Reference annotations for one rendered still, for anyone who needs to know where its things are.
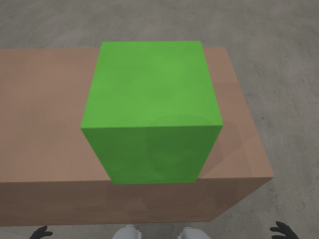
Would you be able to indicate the pedestal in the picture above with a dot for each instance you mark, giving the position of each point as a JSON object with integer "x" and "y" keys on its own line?
{"x": 50, "y": 175}

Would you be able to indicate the robot left hand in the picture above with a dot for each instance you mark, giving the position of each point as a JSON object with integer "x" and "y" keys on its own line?
{"x": 40, "y": 233}

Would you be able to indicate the left robot thigh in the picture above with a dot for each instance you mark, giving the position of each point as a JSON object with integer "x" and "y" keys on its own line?
{"x": 128, "y": 233}

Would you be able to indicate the carton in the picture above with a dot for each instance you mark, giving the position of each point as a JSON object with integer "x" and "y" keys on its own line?
{"x": 151, "y": 115}

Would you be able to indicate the robot thigh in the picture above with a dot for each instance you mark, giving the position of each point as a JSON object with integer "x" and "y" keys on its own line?
{"x": 192, "y": 233}
{"x": 128, "y": 233}

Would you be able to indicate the right robot thigh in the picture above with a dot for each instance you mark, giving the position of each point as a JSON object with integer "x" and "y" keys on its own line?
{"x": 192, "y": 233}

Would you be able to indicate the robot right hand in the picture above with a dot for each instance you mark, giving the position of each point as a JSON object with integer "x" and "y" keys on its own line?
{"x": 284, "y": 229}

